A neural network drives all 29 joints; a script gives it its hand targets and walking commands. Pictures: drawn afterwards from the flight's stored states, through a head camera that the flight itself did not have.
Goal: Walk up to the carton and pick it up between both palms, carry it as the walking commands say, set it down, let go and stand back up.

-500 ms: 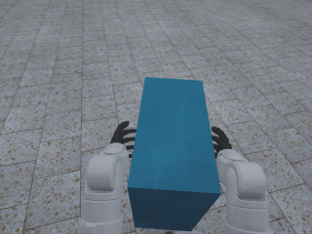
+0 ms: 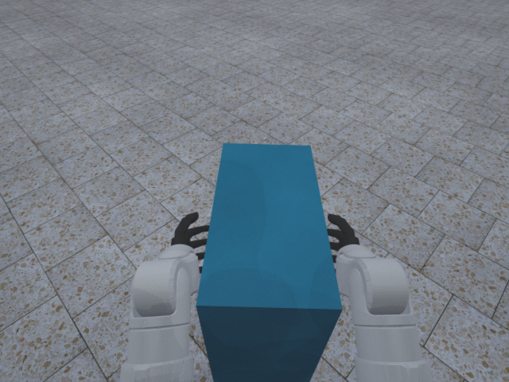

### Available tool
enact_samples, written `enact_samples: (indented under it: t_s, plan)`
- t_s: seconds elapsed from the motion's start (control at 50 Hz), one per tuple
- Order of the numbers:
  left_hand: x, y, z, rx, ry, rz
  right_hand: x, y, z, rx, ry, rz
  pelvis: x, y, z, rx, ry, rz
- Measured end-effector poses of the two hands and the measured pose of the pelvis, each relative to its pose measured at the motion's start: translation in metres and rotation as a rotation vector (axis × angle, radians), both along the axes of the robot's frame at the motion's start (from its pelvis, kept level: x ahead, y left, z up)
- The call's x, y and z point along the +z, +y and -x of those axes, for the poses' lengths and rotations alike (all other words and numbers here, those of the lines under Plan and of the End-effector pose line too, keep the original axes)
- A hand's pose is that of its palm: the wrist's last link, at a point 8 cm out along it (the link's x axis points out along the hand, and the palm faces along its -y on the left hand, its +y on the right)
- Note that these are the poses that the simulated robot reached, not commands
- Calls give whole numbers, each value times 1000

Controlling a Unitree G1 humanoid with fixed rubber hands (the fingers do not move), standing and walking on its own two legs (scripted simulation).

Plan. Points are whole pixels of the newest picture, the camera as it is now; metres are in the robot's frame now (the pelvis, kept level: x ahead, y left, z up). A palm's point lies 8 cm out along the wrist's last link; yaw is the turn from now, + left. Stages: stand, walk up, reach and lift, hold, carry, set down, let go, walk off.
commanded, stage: carry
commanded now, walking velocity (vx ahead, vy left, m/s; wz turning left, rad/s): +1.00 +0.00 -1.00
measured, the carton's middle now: (263, 263) +0.33 +0.02 +0.02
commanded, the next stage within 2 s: none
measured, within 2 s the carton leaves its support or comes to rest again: neither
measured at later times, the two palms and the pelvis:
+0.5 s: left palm (271, 119) +0.75 +0.00 +0.04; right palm (367, 132) +0.70 -0.24 +0.04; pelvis +0.43 -0.05 -0.01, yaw -20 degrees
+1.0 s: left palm (395, 57) +1.11 -0.42 +0.07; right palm (464, 83) +0.92 -0.56 +0.07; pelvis +0.83 -0.26 -0.03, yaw -52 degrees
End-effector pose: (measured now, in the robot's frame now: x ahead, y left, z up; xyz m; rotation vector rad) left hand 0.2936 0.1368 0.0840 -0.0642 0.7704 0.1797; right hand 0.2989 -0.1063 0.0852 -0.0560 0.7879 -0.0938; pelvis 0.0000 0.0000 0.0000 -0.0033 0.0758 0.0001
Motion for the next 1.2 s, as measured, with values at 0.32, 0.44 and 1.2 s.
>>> enact_samples:
  t_s: [0.32, 0.44, 1.2]
  plan:
    - [-28, -75, -308, -170, -37, -36, -34, -73, -270, -176, -35, -48, -42, -24, -291, -181, -69, 32]
    - [-47, -104, -405, -184, 100, -28, -50, -102, -363, -209, 100, -53, -20, -44, -382, -283, -2, 21]
    - [-33, -699, -919, -1041, 78, -58, -29, -591, -714, -1028, 55, -95, -6, -384, -949, -1091, -16, 18]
